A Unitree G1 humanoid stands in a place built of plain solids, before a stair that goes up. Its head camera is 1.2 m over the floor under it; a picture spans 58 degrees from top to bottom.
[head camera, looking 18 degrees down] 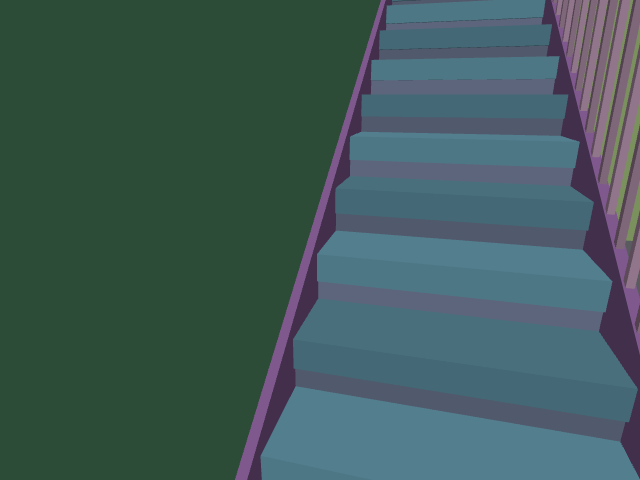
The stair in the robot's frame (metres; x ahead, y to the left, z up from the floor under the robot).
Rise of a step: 0.17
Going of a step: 0.27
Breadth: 0.89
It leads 15 degrees to the right of straight ahead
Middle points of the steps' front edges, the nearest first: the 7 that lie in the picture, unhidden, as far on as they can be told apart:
1.01 -0.35 0.52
1.27 -0.42 0.70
1.54 -0.49 0.87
1.80 -0.56 1.05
2.06 -0.63 1.22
2.32 -0.70 1.39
2.59 -0.77 1.57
